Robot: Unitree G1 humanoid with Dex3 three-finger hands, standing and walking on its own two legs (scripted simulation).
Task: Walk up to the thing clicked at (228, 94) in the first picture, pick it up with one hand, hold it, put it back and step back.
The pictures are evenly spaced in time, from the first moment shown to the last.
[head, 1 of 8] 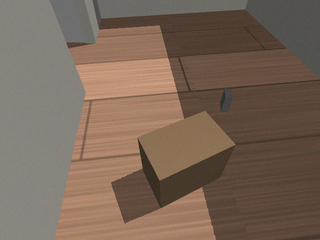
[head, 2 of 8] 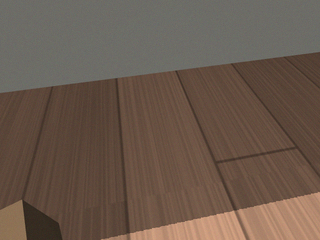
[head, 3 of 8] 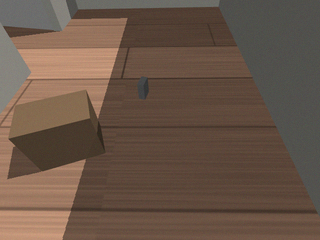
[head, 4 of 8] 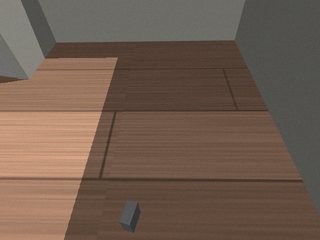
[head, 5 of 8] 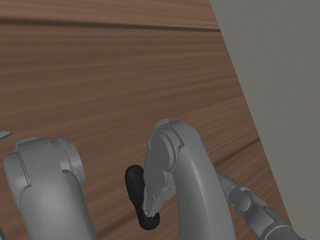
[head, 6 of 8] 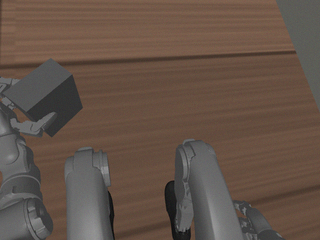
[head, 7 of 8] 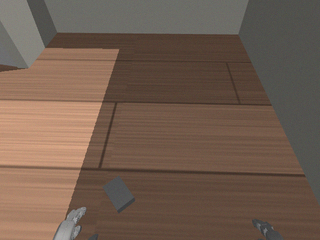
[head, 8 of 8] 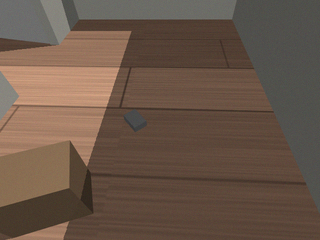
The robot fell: no
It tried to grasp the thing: yes
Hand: left
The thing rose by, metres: 0.66
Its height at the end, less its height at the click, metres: -0.06
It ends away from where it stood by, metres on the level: 0.12
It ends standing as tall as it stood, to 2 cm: no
